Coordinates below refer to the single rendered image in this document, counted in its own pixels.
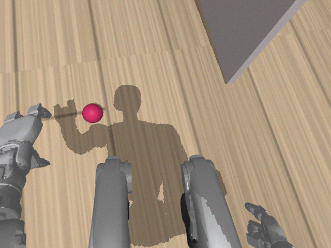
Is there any left robot hand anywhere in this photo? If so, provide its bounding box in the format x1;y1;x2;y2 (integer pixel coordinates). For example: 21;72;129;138
0;103;52;169

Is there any ball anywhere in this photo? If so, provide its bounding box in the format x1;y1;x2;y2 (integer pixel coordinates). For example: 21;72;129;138
82;104;103;123

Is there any right robot hand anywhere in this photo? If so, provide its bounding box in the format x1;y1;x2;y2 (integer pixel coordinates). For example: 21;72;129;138
245;203;288;248

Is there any left robot arm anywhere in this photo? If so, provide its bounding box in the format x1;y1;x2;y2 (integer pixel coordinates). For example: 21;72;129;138
0;142;33;248

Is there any right robot foot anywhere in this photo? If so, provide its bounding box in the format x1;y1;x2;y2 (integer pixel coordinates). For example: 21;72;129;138
180;193;199;248

